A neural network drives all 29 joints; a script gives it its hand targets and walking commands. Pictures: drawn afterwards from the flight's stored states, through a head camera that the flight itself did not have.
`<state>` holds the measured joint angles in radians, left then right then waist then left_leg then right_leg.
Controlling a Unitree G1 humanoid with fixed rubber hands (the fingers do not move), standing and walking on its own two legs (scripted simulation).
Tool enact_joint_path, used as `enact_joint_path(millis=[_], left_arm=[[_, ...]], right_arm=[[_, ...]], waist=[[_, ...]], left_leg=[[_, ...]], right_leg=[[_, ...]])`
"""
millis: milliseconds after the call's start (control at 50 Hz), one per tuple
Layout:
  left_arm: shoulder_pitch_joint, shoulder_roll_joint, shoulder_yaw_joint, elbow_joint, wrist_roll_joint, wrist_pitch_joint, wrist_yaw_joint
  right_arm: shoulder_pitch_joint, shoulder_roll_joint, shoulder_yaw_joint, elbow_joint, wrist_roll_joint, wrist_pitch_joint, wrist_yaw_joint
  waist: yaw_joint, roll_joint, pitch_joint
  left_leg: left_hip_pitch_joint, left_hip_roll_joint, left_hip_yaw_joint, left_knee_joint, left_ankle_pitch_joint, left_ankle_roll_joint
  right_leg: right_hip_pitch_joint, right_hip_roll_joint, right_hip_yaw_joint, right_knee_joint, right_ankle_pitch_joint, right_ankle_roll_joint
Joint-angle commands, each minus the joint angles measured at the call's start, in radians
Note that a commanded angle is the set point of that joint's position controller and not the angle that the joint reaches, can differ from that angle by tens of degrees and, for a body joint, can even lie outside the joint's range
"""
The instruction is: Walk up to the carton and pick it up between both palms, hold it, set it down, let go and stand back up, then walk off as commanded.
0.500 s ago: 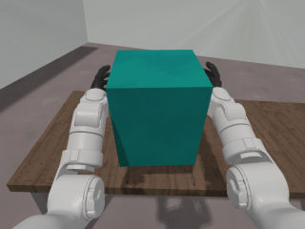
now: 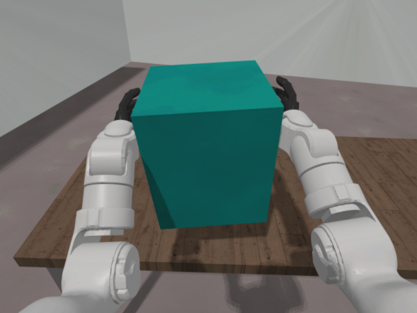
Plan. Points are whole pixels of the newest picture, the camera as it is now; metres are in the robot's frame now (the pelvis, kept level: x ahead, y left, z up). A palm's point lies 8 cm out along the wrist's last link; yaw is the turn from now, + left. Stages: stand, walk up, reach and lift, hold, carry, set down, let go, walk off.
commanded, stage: reach and lift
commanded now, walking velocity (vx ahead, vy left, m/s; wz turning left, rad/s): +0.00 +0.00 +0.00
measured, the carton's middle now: (208, 144) +0.37 -0.01 +0.21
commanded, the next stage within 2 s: hold in 0.12 s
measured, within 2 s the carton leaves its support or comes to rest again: neither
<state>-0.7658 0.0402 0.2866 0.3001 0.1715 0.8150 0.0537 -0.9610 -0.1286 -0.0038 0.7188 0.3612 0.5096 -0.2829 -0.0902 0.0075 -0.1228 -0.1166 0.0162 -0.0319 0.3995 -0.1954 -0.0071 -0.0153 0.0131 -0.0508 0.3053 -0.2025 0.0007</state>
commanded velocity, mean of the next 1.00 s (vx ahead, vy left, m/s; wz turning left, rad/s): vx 0.00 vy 0.00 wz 0.00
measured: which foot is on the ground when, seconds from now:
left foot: down 0.00-1.00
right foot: down 0.00-1.00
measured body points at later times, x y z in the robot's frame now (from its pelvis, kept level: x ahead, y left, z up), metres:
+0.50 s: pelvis -0.01 -0.01 +0.00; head -0.11 +0.00 +0.44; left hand +0.36 +0.14 +0.28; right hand +0.37 -0.16 +0.30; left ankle +0.02 +0.12 -0.75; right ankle -0.02 -0.12 -0.75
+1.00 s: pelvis -0.02 -0.01 +0.00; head -0.11 +0.01 +0.44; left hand +0.37 +0.14 +0.28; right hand +0.37 -0.15 +0.31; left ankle +0.02 +0.12 -0.75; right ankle -0.02 -0.12 -0.75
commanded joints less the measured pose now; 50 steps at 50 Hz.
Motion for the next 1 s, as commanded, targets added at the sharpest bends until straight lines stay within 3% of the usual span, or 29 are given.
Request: enact_joint_path(millis=[0, 40, 60, 100, 120, 140, 160, 200, 240, 280, 320, 380, 440, 520, 580, 600, 640, 660, 680, 700, 740, 760, 780, 840, 860, 900, 940, 960, 980], left_arm=[[-0.925, -0.525, -0.459, -0.270, -0.164, -0.088, -0.155], [-0.939, -0.516, -0.439, -0.252, -0.153, -0.081, -0.158], [-0.944, -0.521, -0.444, -0.235, -0.150, -0.078, -0.165], [-0.960, -0.532, -0.438, -0.210, -0.134, -0.065, -0.169], [-0.944, -0.511, -0.425, -0.239, -0.133, -0.067, -0.172], [-0.961, -0.523, -0.443, -0.234, -0.137, -0.059, -0.172], [-0.966, -0.551, -0.458, -0.245, -0.147, -0.051, -0.169], [-0.930, -0.519, -0.415, -0.199, -0.141, -0.049, -0.168], [-0.948, -0.497, -0.386, -0.157, -0.110, -0.046, -0.165], [-0.991, -0.509, -0.387, -0.180, -0.105, -0.047, -0.161], [-1.015, -0.548, -0.461, -0.245, -0.177, -0.061, -0.154], [-1.017, -0.529, -0.418, -0.233, -0.179, -0.061, -0.139], [-1.004, -0.480, -0.350, -0.181, -0.122, -0.056, -0.144], [-1.059, -0.486, -0.335, -0.104, -0.131, -0.048, -0.163], [-1.058, -0.492, -0.317, -0.067, -0.119, -0.041, -0.168], [-1.101, -0.502, -0.344, -0.122, -0.128, -0.047, -0.166], [-1.103, -0.501, -0.359, -0.089, -0.160, -0.053, -0.170], [-1.122, -0.509, -0.344, -0.085, -0.161, -0.057, -0.166], [-1.100, -0.499, -0.357, -0.081, -0.165, -0.058, -0.169], [-1.154, -0.515, -0.363, -0.088, -0.182, -0.065, -0.163], [-1.175, -0.546, -0.397, -0.165, -0.204, -0.078, -0.140], [-1.147, -0.563, -0.401, -0.108, -0.201, -0.071, -0.134], [-1.156, -0.518, -0.359, -0.084, -0.178, -0.074, -0.136], [-1.112, -0.508, -0.314, 0.007, -0.135, -0.061, -0.143], [-1.124, -0.502, -0.310, -0.063, -0.132, -0.066, -0.139], [-1.094, -0.492, -0.307, 0.003, -0.140, -0.063, -0.148], [-1.141, -0.509, -0.334, -0.023, -0.163, -0.067, -0.145], [-1.149, -0.511, -0.340, -0.091, -0.177, -0.078, -0.141], [-1.113, -0.492, -0.310, -0.032, -0.161, -0.071, -0.144]], right_arm=[[-0.762, 0.727, 0.347, -0.395, 0.176, 0.047, 0.096], [-0.768, 0.716, 0.313, -0.366, 0.164, 0.055, 0.095], [-0.714, 0.691, 0.284, -0.306, 0.134, 0.069, 0.097], [-0.738, 0.646, 0.245, -0.257, 0.135, 0.073, 0.101], [-0.707, 0.678, 0.274, -0.252, 0.148, 0.083, 0.104], [-0.768, 0.658, 0.265, -0.294, 0.157, 0.073, 0.108], [-0.759, 0.645, 0.260, -0.272, 0.156, 0.078, 0.116], [-0.826, 0.683, 0.296, -0.333, 0.180, 0.074, 0.115], [-0.841, 0.684, 0.302, -0.275, 0.159, 0.086, 0.117], [-0.818, 0.687, 0.273, -0.212, 0.157, 0.084, 0.135], [-0.841, 0.691, 0.268, -0.308, 0.164, 0.065, 0.136], [-0.874, 0.737, 0.319, -0.349, 0.189, 0.075, 0.125], [-0.832, 0.751, 0.305, -0.259, 0.167, 0.097, 0.124], [-0.868, 0.692, 0.196, -0.158, 0.126, 0.097, 0.133], [-0.889, 0.682, 0.172, -0.120, 0.124, 0.094, 0.137], [-0.863, 0.679, 0.159, -0.097, 0.121, 0.096, 0.133], [-0.913, 0.675, 0.155, -0.138, 0.111, 0.086, 0.131], [-0.940, 0.693, 0.164, -0.146, 0.116, 0.085, 0.131], [-0.907, 0.665, 0.143, -0.128, 0.099, 0.087, 0.126], [-0.999, 0.693, 0.170, -0.191, 0.124, 0.072, 0.129], [-0.998, 0.719, 0.192, -0.201, 0.161, 0.066, 0.133], [-0.954, 0.684, 0.151, -0.143, 0.131, 0.071, 0.133], [-0.937, 0.695, 0.167, -0.095, 0.126, 0.082, 0.138], [-0.911, 0.633, 0.102, -0.007, 0.094, 0.087, 0.153], [-0.892, 0.660, 0.120, 0.004, 0.098, 0.090, 0.154], [-0.945, 0.648, 0.125, -0.028, 0.113, 0.075, 0.152], [-0.928, 0.663, 0.120, -0.023, 0.123, 0.072, 0.152], [-0.977, 0.685, 0.165, -0.117, 0.150, 0.061, 0.149], [-0.974, 0.693, 0.181, -0.105, 0.158, 0.070, 0.146]], waist=[[-0.028, 0.012, -0.398], [-0.023, 0.026, -0.371], [-0.049, 0.043, -0.303], [-0.060, 0.092, -0.261], [-0.041, 0.046, -0.257], [-0.037, 0.074, -0.286], [-0.057, 0.091, -0.279], [-0.002, 0.036, -0.306], [0.027, 0.028, -0.231], [0.025, 0.053, -0.241], [-0.013, 0.050, -0.384], [0.027, -0.004, -0.420], [0.058, -0.032, -0.337], [0.012, 0.000, -0.233], [0.006, 0.005, -0.231], [-0.016, 0.048, -0.258], [-0.028, 0.025, -0.296], [-0.008, 0.015, -0.342], [-0.040, 0.043, -0.287], [-0.003, 0.039, -0.360], [0.011, 0.077, -0.434], [-0.019, 0.095, -0.365], [-0.001, 0.049, -0.324], [-0.005, 0.054, -0.253], [-0.002, 0.049, -0.289], [0.023, 0.029, -0.281], [0.009, 0.060, -0.316], [0.026, 0.042, -0.439], [0.044, 0.017, -0.373]], left_leg=[[0.198, -0.072, -0.005, 0.006, 0.425, -0.039], [0.166, -0.070, -0.003, -0.015, 0.356, -0.029], [0.142, -0.066, -0.011, -0.027, 0.300, -0.038], [0.149, -0.058, -0.009, -0.039, 0.302, -0.061], [0.146, -0.053, -0.007, -0.032, 0.320, -0.045], [0.160, -0.052, -0.014, -0.034, 0.310, -0.050], [0.150, -0.048, -0.015, -0.039, 0.309, -0.064], [0.140, -0.054, -0.009, -0.030, 0.358, -0.032], [0.118, -0.060, -0.001, -0.040, 0.300, -0.029], [0.116, -0.047, 0.000, -0.047, 0.277, -0.036], [0.147, -0.045, -0.009, -0.038, 0.274, -0.045], [0.134, -0.069, 0.005, -0.002, 0.342, -0.009], [0.111, -0.068, 0.004, -0.022, 0.247, 0.009], [0.062, -0.057, 0.005, -0.063, 0.107, 0.002], [0.030, -0.056, 0.004, -0.080, 0.052, 0.004], [0.059, -0.056, 0.006, -0.068, 0.092, -0.005], [0.041, -0.063, 0.001, -0.061, 0.080, -0.006], [0.052, -0.061, 0.003, -0.063, 0.080, 0.002], [0.046, -0.063, -0.005, -0.061, 0.083, -0.005], [0.041, -0.065, 0.005, -0.051, 0.070, 0.003], [0.069, -0.057, -0.009, -0.042, 0.157, -0.011], [0.070, -0.060, -0.012, -0.047, 0.127, -0.026], [0.061, -0.054, -0.008, -0.062, 0.081, -0.011], [0.008, -0.044, -0.003, -0.102, -0.041, -0.021], [0.021, -0.047, -0.002, -0.089, 0.006, -0.007], [0.028, -0.052, -0.001, -0.079, 0.036, -0.006], [0.032, -0.053, -0.005, -0.064, 0.068, -0.020], [0.068, -0.058, 0.004, -0.049, 0.148, -0.007], [0.052, -0.068, 0.004, -0.046, 0.145, 0.007]], right_leg=[[0.084, 0.062, 0.042, -0.004, 0.504, 0.081], [0.061, 0.054, 0.036, -0.019, 0.436, 0.079], [0.019, 0.056, 0.035, -0.019, 0.370, 0.072], [-0.005, 0.062, 0.024, -0.029, 0.307, 0.065], [0.013, 0.065, 0.032, -0.027, 0.329, 0.069], [-0.002, 0.066, 0.032, -0.030, 0.301, 0.063], [-0.010, 0.072, 0.024, -0.027, 0.267, 0.057], [0.028, 0.071, 0.027, -0.026, 0.327, 0.063], [-0.023, 0.071, 0.025, -0.041, 0.252, 0.065], [-0.034, 0.081, 0.025, -0.034, 0.197, 0.048], [-0.013, 0.075, 0.023, -0.023, 0.251, 0.052], [0.016, 0.068, 0.041, -0.019, 0.363, 0.069], [-0.014, 0.065, 0.042, -0.030, 0.272, 0.076], [-0.098, 0.057, 0.041, -0.056, 0.101, 0.057], [-0.092, 0.052, 0.044, -0.058, 0.066, 0.059], [-0.074, 0.049, 0.044, -0.043, 0.114, 0.052], [-0.054, 0.045, 0.047, -0.045, 0.121, 0.060], [-0.046, 0.045, 0.047, -0.042, 0.111, 0.065], [-0.070, 0.038, 0.054, -0.049, 0.120, 0.063], [-0.080, 0.044, 0.049, -0.042, 0.084, 0.063], [-0.048, 0.051, 0.040, -0.022, 0.171, 0.062], [-0.083, 0.043, 0.046, -0.033, 0.146, 0.058], [-0.096, 0.049, 0.043, -0.040, 0.100, 0.063], [-0.108, 0.048, 0.037, -0.048, -0.026, 0.047], [-0.078, 0.043, 0.036, -0.039, 0.027, 0.051], [-0.084, 0.043, 0.043, -0.053, 0.044, 0.057], [-0.065, 0.042, 0.048, -0.039, 0.095, 0.055], [-0.020, 0.045, 0.045, -0.026, 0.172, 0.066], [-0.048, 0.042, 0.045, -0.037, 0.168, 0.076]])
